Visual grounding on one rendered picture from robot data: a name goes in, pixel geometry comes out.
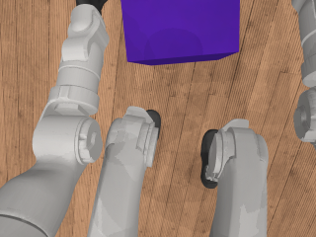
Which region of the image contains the robot left hand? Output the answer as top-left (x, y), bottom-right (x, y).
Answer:
top-left (76, 0), bottom-right (108, 16)

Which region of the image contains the right robot forearm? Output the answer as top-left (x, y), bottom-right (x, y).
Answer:
top-left (291, 0), bottom-right (316, 88)

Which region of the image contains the right robot upper arm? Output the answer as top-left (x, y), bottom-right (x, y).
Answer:
top-left (293, 86), bottom-right (316, 151)

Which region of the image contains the robot right shin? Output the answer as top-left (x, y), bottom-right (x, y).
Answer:
top-left (205, 118), bottom-right (269, 182)

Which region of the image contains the left robot forearm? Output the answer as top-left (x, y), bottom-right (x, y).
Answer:
top-left (32, 4), bottom-right (110, 154)

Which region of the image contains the left robot upper arm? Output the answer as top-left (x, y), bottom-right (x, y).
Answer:
top-left (0, 115), bottom-right (103, 237)

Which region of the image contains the carton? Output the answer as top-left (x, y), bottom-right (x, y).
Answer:
top-left (120, 0), bottom-right (240, 66)

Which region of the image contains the robot left thigh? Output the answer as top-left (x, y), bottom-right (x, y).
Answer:
top-left (87, 115), bottom-right (159, 237)

